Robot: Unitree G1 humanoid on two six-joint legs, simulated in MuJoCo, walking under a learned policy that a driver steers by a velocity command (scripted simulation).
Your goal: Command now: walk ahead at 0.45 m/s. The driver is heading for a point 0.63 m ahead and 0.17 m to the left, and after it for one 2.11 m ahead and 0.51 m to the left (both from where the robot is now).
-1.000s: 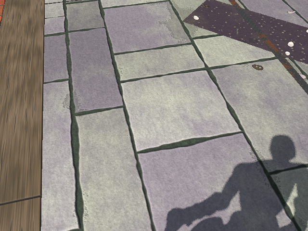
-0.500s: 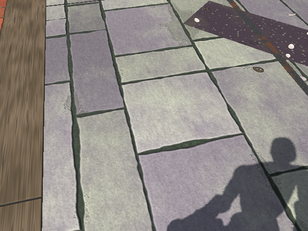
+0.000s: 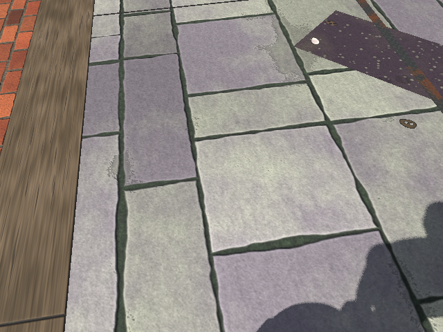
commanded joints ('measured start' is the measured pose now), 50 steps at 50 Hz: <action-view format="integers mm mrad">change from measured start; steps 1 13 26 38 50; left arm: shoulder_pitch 26 -80 -406 -75 -383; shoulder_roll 191 172 121 358 220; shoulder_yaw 33 39 58 125 79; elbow -42 -139 -255 -229 -264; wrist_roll -6 -56 -11 22 19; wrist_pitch -6 -48 -8 -45 -4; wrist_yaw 15 -8 -1 -21 24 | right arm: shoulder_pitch -177 185 239 343 196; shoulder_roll -9 -127 -117 -45 -43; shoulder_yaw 14 -31 -12 3 -41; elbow -100 -6 46 28 -95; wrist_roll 3 -9 -22 -27 -11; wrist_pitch -10 -23 -27 12 90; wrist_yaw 13 25 -18 -26 -37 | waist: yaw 3 -164 -109 50 -119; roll -111 111 12 -93 -132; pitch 150 -129 72 -302 -47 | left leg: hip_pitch -9 831 489 248 125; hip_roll -35 227 69 -75 6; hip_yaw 45 -585 -92 -18 -36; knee -172 -580 -745 147 118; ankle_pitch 100 -303 79 170 -101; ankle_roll -9 242 184 21 -41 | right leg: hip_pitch -120 -772 -723 253 -272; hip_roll -236 -69 -166 -337 -323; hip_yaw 120 159 71 340 -47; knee -131 1184 501 326 19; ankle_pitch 282 -174 388 427 629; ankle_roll -139 -21 32 -172 -175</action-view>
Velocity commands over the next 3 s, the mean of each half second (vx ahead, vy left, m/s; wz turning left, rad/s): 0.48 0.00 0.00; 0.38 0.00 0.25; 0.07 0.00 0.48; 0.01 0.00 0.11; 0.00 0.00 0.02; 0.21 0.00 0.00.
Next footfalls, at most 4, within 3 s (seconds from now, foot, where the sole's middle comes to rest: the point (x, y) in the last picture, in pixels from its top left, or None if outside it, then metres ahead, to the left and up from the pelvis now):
0.18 left None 0.30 0.14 -0.78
0.74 right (282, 295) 0.63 -0.09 -0.78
1.22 left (203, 278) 0.68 0.17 -0.78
1.66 right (275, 263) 0.74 -0.07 -0.78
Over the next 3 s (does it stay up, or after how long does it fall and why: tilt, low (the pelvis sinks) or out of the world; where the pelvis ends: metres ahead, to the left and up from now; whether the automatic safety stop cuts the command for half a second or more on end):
stays up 0.74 0.10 0.00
